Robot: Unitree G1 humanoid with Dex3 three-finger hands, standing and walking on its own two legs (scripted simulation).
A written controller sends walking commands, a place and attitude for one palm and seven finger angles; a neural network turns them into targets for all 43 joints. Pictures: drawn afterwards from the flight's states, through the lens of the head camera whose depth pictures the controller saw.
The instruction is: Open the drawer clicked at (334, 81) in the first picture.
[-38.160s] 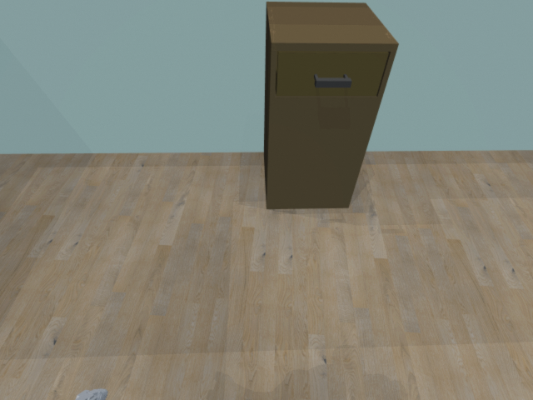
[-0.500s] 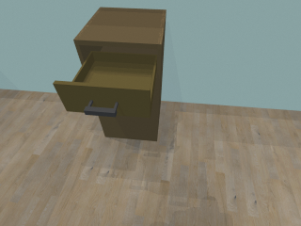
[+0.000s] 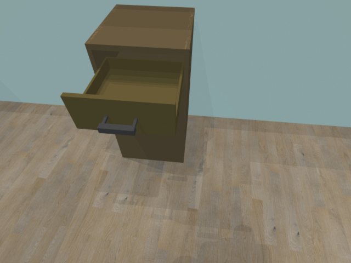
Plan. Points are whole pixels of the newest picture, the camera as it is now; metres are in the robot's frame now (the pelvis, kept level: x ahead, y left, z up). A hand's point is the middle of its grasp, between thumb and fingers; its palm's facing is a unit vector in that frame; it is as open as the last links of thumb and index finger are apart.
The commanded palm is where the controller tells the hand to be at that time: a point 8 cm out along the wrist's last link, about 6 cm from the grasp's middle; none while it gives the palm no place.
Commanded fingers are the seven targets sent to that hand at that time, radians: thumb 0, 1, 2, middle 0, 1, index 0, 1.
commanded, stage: look to check the result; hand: left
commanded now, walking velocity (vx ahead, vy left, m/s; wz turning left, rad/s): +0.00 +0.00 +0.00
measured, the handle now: (118, 124) +0.54 +0.23 -0.06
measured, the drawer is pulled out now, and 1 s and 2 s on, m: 0.29 0.29 0.29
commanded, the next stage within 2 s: stand and wait in 0.36 s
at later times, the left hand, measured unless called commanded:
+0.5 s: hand out of the picture +0.01 +0.16 -0.17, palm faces +0.07 -0.98 -0.19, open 7.4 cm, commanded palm none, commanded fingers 0.00 0.90 0.90 -0.20 -0.30 -0.20 -0.30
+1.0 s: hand out of the picture +0.03 +0.16 -0.17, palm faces +0.07 -0.98 -0.21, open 7.4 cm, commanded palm none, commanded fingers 0.00 0.90 0.90 -0.20 -0.30 -0.20 -0.30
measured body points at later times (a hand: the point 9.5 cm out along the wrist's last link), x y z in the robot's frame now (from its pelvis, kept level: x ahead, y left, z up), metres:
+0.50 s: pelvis +0.02 -0.01 +0.00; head +0.04 -0.01 +0.45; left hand +0.01 +0.21 -0.16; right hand -0.01 -0.20 -0.16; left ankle +0.00 +0.12 -0.74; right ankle +0.05 -0.08 -0.74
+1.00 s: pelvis +0.03 -0.01 +0.00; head +0.05 -0.02 +0.45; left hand +0.02 +0.21 -0.15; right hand +0.00 -0.22 -0.17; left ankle +0.00 +0.12 -0.74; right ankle +0.05 -0.08 -0.74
